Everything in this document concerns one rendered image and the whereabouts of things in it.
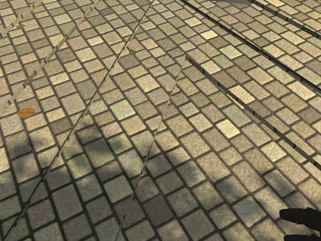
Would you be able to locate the right robot hand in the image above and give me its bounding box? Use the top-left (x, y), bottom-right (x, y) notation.
top-left (279, 207), bottom-right (321, 241)

